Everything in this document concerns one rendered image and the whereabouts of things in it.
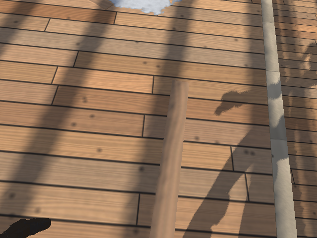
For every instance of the robot left hand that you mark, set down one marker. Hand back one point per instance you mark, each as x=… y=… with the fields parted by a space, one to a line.
x=24 y=228

